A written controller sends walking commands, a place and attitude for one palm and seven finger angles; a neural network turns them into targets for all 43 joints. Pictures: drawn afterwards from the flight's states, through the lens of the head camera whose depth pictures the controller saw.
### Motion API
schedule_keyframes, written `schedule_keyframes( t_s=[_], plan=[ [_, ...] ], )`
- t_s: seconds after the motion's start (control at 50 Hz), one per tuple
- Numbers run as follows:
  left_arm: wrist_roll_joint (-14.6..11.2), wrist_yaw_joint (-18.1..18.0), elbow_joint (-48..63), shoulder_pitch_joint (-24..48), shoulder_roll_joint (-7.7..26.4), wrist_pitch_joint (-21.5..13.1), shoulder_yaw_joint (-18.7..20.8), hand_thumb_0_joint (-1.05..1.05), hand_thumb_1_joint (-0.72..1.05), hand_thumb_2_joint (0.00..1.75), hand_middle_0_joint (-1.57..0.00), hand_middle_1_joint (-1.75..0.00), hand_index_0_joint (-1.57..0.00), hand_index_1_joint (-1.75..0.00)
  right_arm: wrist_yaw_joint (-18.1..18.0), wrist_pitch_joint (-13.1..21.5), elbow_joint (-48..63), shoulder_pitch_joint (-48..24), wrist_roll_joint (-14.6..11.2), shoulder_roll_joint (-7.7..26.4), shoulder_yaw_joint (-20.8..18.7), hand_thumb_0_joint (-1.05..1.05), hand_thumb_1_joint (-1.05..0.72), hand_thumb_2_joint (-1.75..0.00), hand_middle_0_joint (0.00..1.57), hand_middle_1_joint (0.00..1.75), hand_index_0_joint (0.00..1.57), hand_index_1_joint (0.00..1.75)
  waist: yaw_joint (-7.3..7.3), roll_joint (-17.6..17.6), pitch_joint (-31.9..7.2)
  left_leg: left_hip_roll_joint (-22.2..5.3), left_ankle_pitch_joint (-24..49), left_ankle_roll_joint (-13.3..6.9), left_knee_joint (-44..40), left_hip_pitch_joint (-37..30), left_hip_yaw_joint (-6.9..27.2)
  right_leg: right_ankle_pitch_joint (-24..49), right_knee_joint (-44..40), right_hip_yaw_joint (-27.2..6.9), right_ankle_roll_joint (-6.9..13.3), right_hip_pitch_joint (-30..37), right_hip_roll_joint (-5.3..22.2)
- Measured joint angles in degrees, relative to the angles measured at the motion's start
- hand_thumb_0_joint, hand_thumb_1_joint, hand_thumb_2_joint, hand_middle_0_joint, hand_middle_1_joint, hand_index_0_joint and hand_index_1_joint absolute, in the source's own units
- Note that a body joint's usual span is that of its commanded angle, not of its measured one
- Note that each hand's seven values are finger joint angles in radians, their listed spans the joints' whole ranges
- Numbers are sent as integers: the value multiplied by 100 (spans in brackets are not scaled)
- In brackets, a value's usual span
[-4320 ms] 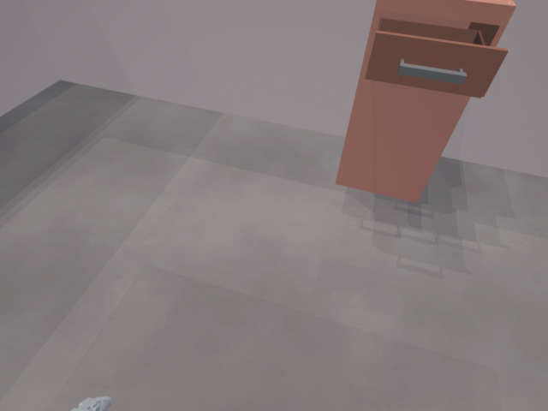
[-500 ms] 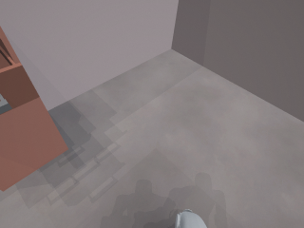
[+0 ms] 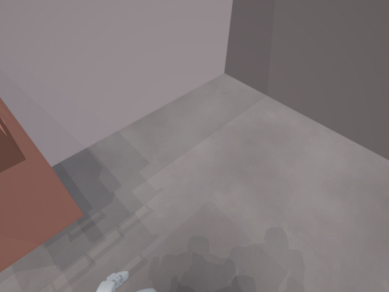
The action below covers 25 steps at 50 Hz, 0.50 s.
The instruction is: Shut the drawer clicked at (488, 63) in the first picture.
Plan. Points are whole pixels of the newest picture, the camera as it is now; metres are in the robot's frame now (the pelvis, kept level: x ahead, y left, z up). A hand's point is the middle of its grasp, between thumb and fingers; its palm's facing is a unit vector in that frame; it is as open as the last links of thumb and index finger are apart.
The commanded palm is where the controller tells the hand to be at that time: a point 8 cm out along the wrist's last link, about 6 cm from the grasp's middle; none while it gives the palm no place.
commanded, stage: turn to face it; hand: left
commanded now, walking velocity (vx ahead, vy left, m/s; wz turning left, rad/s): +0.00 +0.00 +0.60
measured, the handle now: out of the picture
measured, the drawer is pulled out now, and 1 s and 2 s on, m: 0.21 0.21 0.21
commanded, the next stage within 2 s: take the last steps up to it in 1.28 s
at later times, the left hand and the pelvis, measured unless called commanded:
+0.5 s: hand out of the picture +0.05 +0.24 -0.15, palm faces +0.30 -0.91 -0.28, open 7.4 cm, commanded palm none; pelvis +0.01 +0.00 +0.00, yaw +16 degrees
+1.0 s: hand out of the picture -0.11 +0.15 -0.16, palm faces +0.60 -0.76 -0.26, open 7.3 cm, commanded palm none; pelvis -0.02 -0.04 +0.00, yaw +36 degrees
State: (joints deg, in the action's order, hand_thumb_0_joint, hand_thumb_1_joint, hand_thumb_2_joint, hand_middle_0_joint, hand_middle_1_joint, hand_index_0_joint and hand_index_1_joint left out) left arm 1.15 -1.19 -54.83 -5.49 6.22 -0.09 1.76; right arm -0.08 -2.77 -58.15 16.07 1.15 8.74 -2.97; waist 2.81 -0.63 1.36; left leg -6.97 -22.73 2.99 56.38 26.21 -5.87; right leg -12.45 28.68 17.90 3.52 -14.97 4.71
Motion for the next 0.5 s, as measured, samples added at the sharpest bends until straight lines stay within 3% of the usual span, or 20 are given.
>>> schedule_keyframes(
  t_s=[0.08, 0.12, 0.14, 0.2, 0.28, 0.36, 0.5],
  plan=[
    [28, -11, 48, -106, 150, 59, 93, -1, 91, 90, -20, -30, -21, -30, 59, -7, 127, -73, 1, 40, -38, 0, -92, -90, 20, 30, 20, 30, -94, 153, 56, 6, -45, -32, -856, -326, -136, -230, 340, 253, -120, -60, 201],
    [10, -8, 53, -210, 253, 110, 144, -1, 91, 90, -20, -30, -20, -30, 81, 34, 243, -83, 11, 95, -52, 0, -92, -90, 20, 30, 20, 30, -119, 178, 85, 31, 318, -76, -1545, -609, -149, -423, 697, 362, -212, -180, 329],
    [-16, 2, 53, -272, 320, 157, 177, 0, 91, 90, -20, -30, -20, -30, 83, 75, 289, -87, 26, 114, -67, 0, -91, -90, 20, 30, 20, 30, -102, 207, 78, 97, 326, -262, -1667, -612, -131, -595, 964, 356, -311, -309, 413],
    [-19, 19, 9, -392, 583, 351, 299, 0, 91, 90, -20, -30, -20, -30, 49, 162, 381, -159, 66, 69, -47, 0, -91, -90, 20, 30, 20, 30, -100, 337, 180, 264, 300, -484, -1587, -497, -76, -1596, 2411, -532, -588, -942, 260],
    [-11, 57, -42, -474, 773, 379, 392, 0, 91, 90, -20, -30, -20, -30, -30, 218, 392, -143, 42, 73, 1, 0, -91, -90, 20, 30, 20, 30, -141, 266, 231, 425, 681, -484, -2208, -673, 80, -1234, 3552, -1237, -768, -1424, 54],
    [-54, 47, 15, -515, 852, 358, 393, 1, 91, 90, -20, -30, -20, -30, -33, 208, 388, -165, 23, 131, 8, 0, -90, -90, 20, 30, 20, 30, -174, 147, 224, 544, 969, -490, -2675, -846, 263, -1112, 3313, -1542, -887, -1348, 12],
    [-104, 21, 192, -300, 763, 352, 309, 1, 91, 90, -20, -30, -20, -30, 29, 94, 440, -321, 37, 301, -68, 0, -90, -90, 20, 30, 20, 30, -79, -44, 207, 686, 1141, -330, -2717, -786, 711, -1287, 1846, -1684, -884, -692, -128]
  ],
)
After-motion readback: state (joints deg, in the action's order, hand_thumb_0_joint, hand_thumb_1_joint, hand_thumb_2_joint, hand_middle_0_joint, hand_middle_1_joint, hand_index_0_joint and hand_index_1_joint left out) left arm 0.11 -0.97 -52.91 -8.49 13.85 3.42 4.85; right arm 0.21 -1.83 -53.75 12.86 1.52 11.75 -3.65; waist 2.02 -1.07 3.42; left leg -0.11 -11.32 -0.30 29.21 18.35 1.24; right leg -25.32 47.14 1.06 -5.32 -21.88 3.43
